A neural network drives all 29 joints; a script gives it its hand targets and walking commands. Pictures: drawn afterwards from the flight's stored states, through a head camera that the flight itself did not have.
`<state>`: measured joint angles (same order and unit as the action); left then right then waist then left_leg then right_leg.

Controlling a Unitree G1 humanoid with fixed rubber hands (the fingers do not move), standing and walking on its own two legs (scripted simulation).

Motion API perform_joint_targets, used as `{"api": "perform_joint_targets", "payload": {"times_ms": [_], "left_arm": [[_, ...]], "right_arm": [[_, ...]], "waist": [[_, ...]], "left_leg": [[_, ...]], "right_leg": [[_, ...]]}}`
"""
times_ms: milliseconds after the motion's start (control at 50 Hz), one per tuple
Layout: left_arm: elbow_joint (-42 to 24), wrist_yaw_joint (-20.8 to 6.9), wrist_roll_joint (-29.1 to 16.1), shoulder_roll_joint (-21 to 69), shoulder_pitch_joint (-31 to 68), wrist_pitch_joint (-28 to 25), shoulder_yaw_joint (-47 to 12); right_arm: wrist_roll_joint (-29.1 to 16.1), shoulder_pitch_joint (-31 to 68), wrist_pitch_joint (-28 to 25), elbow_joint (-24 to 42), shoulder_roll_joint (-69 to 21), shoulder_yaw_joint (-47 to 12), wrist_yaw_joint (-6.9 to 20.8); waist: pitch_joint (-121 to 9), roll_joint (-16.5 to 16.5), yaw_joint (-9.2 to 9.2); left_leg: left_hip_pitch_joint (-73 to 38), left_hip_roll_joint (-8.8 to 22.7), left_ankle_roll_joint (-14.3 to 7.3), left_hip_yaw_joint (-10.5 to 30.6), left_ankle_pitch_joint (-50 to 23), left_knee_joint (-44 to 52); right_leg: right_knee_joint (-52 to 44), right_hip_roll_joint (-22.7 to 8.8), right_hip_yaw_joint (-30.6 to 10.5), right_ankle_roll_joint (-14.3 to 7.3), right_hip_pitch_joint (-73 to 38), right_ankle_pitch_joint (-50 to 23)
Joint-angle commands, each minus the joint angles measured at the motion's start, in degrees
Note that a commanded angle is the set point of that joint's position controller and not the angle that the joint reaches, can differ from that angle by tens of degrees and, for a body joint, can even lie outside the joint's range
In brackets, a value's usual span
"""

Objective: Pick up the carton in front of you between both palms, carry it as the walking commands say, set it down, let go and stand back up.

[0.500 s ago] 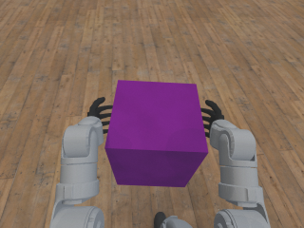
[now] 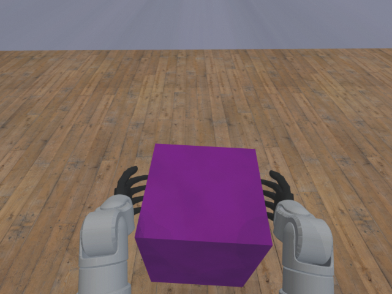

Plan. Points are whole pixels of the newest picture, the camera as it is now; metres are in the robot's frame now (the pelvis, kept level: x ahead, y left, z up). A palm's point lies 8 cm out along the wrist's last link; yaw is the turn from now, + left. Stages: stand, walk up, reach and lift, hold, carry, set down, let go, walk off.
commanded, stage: carry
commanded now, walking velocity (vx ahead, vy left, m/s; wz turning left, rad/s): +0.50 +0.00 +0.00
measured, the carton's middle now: (200, 218) +0.31 +0.00 +0.02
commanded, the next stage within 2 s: none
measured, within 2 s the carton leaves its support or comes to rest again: neither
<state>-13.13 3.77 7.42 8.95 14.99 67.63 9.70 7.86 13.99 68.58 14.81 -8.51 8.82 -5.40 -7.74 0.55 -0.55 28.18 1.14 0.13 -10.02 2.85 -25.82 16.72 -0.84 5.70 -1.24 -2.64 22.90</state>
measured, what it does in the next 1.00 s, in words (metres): walks ahead: left foot, then right foot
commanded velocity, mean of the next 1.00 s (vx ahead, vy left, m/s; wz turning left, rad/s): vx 0.39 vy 0.00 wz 0.00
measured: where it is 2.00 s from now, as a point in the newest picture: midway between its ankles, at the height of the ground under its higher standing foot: (200, 230)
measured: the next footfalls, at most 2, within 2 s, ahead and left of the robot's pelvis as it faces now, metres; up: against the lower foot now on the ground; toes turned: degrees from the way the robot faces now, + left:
left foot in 0.02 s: +0.18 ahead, +0.10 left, +0.00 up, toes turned +8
right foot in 0.52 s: +0.49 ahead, -0.13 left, +0.00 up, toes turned -12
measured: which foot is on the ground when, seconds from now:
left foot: up 0.00-0.00, down 0.02-0.56, up 0.58-0.96, down 0.98-1.00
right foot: down 0.00-0.02, up 0.04-0.50, down 0.52-0.98, up 1.00-1.00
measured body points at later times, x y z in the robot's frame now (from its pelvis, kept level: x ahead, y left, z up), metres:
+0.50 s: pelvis +0.30 -0.01 +0.00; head +0.26 -0.01 +0.45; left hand +0.57 +0.14 +0.09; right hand +0.56 -0.17 +0.09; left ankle +0.14 +0.09 -0.73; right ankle +0.44 -0.12 -0.72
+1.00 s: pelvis +0.61 +0.00 -0.01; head +0.59 +0.00 +0.44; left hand +0.89 +0.14 +0.08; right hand +0.89 -0.16 +0.08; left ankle +0.74 +0.08 -0.74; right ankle +0.46 -0.12 -0.73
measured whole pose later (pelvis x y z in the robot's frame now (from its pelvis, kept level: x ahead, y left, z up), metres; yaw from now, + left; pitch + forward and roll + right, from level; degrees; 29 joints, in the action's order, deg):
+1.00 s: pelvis +0.61 +0.00 -0.01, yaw -1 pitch +3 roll +0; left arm -18.9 4.4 7.1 7.6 9.6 69.7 6.0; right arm 7.6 9.4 70.4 19.4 -7.7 5.4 -5.3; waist -6.9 0.2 -0.2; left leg 25.5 2.7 -2.3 -12.7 -0.8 -23.8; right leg 26.1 -4.8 11.4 2.7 0.5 26.0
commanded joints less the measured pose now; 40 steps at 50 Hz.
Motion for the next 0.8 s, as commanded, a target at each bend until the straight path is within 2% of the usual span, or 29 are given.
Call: {"api": "perform_joint_targets", "payload": {"times_ms": [0, 20, 40, 60, 80, 100, 120, 140, 180, 240, 320, 400, 440, 460, 480, 500, 520, 540, 560, 580, 600, 620, 640, 660, 720, 780], "left_arm": [[-1.68, -14.62, -22.38, 51.04, 23.1, 1.81, -41.82], [-2.29, -14.78, -22.38, 50.52, 22.58, 2.08, -41.74], [-3.84, -14.82, -22.85, 51.38, 23.68, 2.44, -42.71], [-4.23, -14.83, -23.16, 51.36, 24.53, 2.31, -43.27], [-4.12, -14.84, -23.58, 52.58, 24.97, 1.91, -43.57], [-4.19, -14.83, -23.98, 53.86, 24.47, 1.31, -43.86], [-4.21, -14.78, -24.08, 54.81, 23.62, 0.76, -43.86], [-4.37, -14.64, -24.17, 55.48, 22.91, 0.35, -44.07], [-4.29, -14.23, -23.83, 56.04, 20.82, -0.35, -44.68], [-4.33, -13.62, -22.94, 55.34, 18.11, -0.91, -45.04], [-6.82, -13.06, -23.11, 52.89, 17.72, -0.61, -45.5], [-9.29, -12.8, -23.66, 48.92, 18.17, 1.21, -45.2], [-9.22, -12.82, -23.65, 47.13, 18.0, 2.26, -44.54], [-9.04, -12.82, -23.67, 46.33, 18.32, 2.7, -44.15], [-8.39, -12.82, -23.61, 45.86, 17.96, 3.05, -43.69], [-7.5, -12.85, -23.52, 45.47, 17.85, 3.3, -43.06], [-6.48, -12.89, -22.98, 45.2, 16.99, 3.42, -42.28], [-4.6, -12.94, -22.52, 44.93, 17.72, 3.01, -41.34], [-4.35, -13.0, -23.18, 47.13, 16.93, 2.91, -41.59], [-5.55, -13.15, -23.65, 48.72, 18.14, 2.73, -42.09], [-6.04, -13.4, -24.15, 50.92, 19.31, 2.33, -42.75], [-7.11, -13.68, -24.65, 52.64, 20.76, 1.82, -43.42], [-8.0, -13.98, -25.12, 53.77, 21.78, 1.39, -43.92], [-8.62, -14.28, -25.56, 54.48, 22.24, 1.04, -44.31], [-10.18, -14.71, -26.57, 53.21, 21.62, 0.91, -44.45], [-11.4, -14.63, -26.52, 50.92, 20.34, 1.41, -44.24]], "right_arm": [[-23.22, 24.67, 0.57, -0.58, -53.64, -42.48, 14.75], [-23.0, 22.44, 0.81, -0.79, -52.86, -41.82, 15.08], [-22.97, 22.53, 0.35, -2.19, -53.19, -41.47, 15.44], [-23.93, 21.82, 0.12, -1.93, -54.27, -41.75, 15.72], [-24.63, 22.73, -0.16, -0.86, -55.51, -42.29, 15.83], [-25.34, 23.76, -0.46, 0.41, -56.42, -42.91, 15.98], [-25.91, 24.83, -0.81, 1.62, -57.02, -43.54, 16.1], [-26.3, 25.35, -1.16, 2.45, -57.26, -44.12, 16.19], [-26.65, 23.94, -1.63, 3.32, -56.95, -44.62, 16.38], [-26.58, 21.47, -1.85, 3.82, -55.2, -44.76, 16.68], [-26.16, 19.95, -1.51, 5.75, -52.18, -44.48, 16.47], [-24.9, 18.66, -0.06, 7.09, -48.72, -43.28, 15.45], [-24.21, 18.3, 0.83, 6.91, -47.17, -42.78, 15.03], [-24.07, 18.76, 1.24, 6.83, -46.49, -42.66, 14.88], [-24.09, 19.47, 1.66, 6.84, -45.87, -42.59, 14.75], [-24.12, 19.49, 2.08, 6.76, -45.23, -42.63, 14.63], [-24.42, 20.98, 2.52, 7.33, -44.34, -42.77, 14.61], [-25.08, 23.56, 3.1, 8.55, -45.42, -43.42, 14.64], [-25.37, 24.12, 3.06, 7.64, -46.15, -43.75, 14.88], [-25.64, 24.09, 2.62, 6.51, -48.76, -43.9, 15.08], [-25.75, 24.18, 2.0, 6.51, -50.47, -43.77, 15.28], [-25.67, 24.17, 1.45, 6.55, -51.73, -44.07, 15.35], [-25.41, 24.26, 0.9, 6.83, -52.72, -44.38, 15.27], [-24.96, 24.17, 0.41, 7.27, -53.22, -44.72, 15.04], [-24.31, 23.07, -0.25, 8.4, -53.97, -44.8, 14.19], [-23.59, 21.43, 0.19, 9.53, -52.27, -44.44, 13.47]], "waist": [[-14.38, 5.36, 1.11], [-16.95, -3.95, 2.13], [-17.95, -17.26, 2.02], [-16.16, -15.17, 1.87], [-14.98, -11.14, 1.96], [-14.5, -5.1, 1.7], [-13.27, -2.03, 1.36], [-13.31, -2.99, 1.08], [-12.44, -5.7, 1.15], [-10.27, -6.16, 1.41], [-6.91, -7.16, 1.62], [-3.61, -7.95, 1.83], [-2.67, -8.86, 1.94], [-3.24, -9.3, 1.82], [-5.15, -8.67, 1.04], [-8.94, -6.51, 0.22], [-13.93, -0.49, -1.26], [-18.25, 15.29, -1.51], [-16.1, 16.74, -0.99], [-15.96, 11.94, -0.72], [-16.03, 5.45, -0.62], [-14.49, 1.76, -0.34], [-13.94, 2.48, -0.11], [-13.76, 4.37, -0.11], [-11.79, 7.18, -0.17], [-9.26, 6.73, -0.25]], "left_leg": [[-25.22, -1.26, -1.54, -2.96, 2.37, 2.1], [-33.24, 10.84, -4.25, 15.39, 7.49, 4.57], [-44.18, 22.16, -12.76, 38.25, 9.24, 9.59], [-42.24, 23.11, -14.33, 40.49, 6.86, 11.58], [-38.33, 21.43, -13.48, 35.57, 3.26, 11.41], [-34.67, 20.21, -11.85, 30.63, 4.28, 11.78], [-29.93, 19.09, -9.98, 26.01, 6.24, 13.61], [-27.05, 17.81, -8.6, 22.02, 9.66, 15.45], [-24.52, 15.92, -8.05, 16.69, 12.93, 18.0], [-25.72, 15.22, -8.59, 13.22, 12.02, 19.97], [-28.31, 12.91, -7.16, 8.4, 2.65, 18.73], [-31.18, 12.28, -6.97, 5.81, -6.43, 15.86], [-32.32, 12.31, -6.21, 4.82, -10.99, 13.15], [-32.12, 12.08, -5.64, 3.82, -16.44, 9.96], [-30.44, 10.87, -4.64, 1.16, -21.7, 3.39], [-24.69, 8.88, -2.83, -1.56, -23.24, -6.32], [-14.44, 6.62, -0.38, -2.25, -11.18, -19.48], [2.46, -0.44, 2.33, -0.58, 5.38, -37.18], [10.94, -2.03, 1.37, 6.0, 23.95, -45.48], [12.62, 1.61, -0.39, 9.26, 23.53, -49.23], [12.2, 4.05, -1.12, 10.21, 20.64, -47.7], [10.6, 5.92, -1.24, 10.45, 17.26, -43.21], [8.14, 6.63, -0.98, 9.98, 14.81, -38.91], [6.48, 6.17, -0.65, 8.53, 13.03, -35.82], [6.52, 6.08, 0.79, 6.08, 9.54, -26.26], [7.23, 5.55, 1.59, 3.68, 4.58, -15.35]], "right_leg": [[18.71, -8.04, 3.75, -0.62, 7.04, -44.35], [32.8, -5.11, 4.81, 1.37, 17.25, -25.76], [45.58, 2.29, 1.39, 2.4, 36.25, -0.01], [53.17, 0.65, -4.29, 0.79, 42.18, 5.78], [54.89, -1.67, -5.68, -0.34, 42.51, 4.76], [53.13, -4.04, -6.32, -0.6, 41.7, 1.37], [48.84, -5.96, -6.69, -0.36, 39.7, -1.9], [44.43, -6.28, -5.99, 0.1, 37.23, -3.85], [37.31, -5.61, -3.27, 1.24, 34.95, -5.89], [26.68, -5.66, -0.66, 2.9, 36.74, -10.98], [18.99, -4.97, 2.25, 3.3, 37.75, -18.4], [14.66, -3.88, 4.36, 2.24, 37.59, -19.86], [12.14, -3.4, 5.48, 1.12, 34.98, -19.53], [10.75, -2.3, 6.8, 0.34, 31.33, -18.12], [8.16, 0.11, 9.6, -0.13, 23.95, -16.93], [8.56, 1.45, 10.33, -0.69, 11.54, -14.34], [5.57, -7.39, -3.12, -2.84, -1.06, -7.47], [-0.1, -21.38, -29.05, -10.84, -12.78, -3.83], [-3.44, -23.25, -34.46, -12.29, -12.62, -14.92], [-1.54, -22.21, -27.89, -11.49, -11.01, -20.86], [-0.7, -21.08, -23.01, -9.67, -7.67, -22.62], [-2.16, -19.94, -18.74, -7.51, -3.1, -20.88], [-4.12, -18.59, -15.04, -5.61, 0.44, -17.25], [-5.64, -17.51, -11.9, -4.94, 2.21, -15.11], [-9.27, -16.33, -7.3, -6.01, 3.7, -10.74], [-9.39, -14.66, -3.37, -6.27, 1.98, -15.26]]}}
